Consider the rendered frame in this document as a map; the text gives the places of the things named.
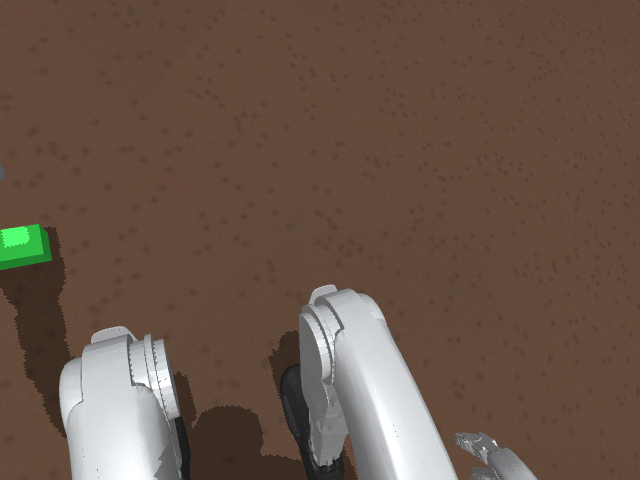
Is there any right robot hand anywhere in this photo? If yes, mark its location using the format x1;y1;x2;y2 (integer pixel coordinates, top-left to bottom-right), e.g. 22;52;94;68
454;432;538;480

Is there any left robot foot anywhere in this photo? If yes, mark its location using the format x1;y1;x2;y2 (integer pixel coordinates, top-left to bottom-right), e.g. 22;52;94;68
174;414;191;480

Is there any right robot foot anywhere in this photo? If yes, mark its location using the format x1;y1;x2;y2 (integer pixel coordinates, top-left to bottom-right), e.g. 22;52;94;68
280;364;344;480

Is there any small box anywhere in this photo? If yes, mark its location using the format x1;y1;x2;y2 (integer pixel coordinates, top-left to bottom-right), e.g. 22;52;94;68
0;224;52;270

